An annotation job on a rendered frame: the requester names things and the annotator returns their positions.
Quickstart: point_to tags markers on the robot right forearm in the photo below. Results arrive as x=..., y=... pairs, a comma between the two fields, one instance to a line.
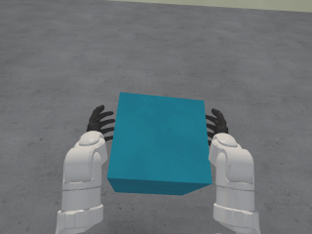
x=234, y=180

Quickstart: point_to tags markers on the carton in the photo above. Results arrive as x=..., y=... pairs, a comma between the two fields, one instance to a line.
x=160, y=146

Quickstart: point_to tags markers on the robot left hand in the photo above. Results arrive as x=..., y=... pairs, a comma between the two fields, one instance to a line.
x=95, y=124

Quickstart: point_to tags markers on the robot right hand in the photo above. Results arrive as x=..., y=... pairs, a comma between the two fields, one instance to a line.
x=219, y=127

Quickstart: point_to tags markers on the robot left forearm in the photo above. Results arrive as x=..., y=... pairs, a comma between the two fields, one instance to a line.
x=81, y=184

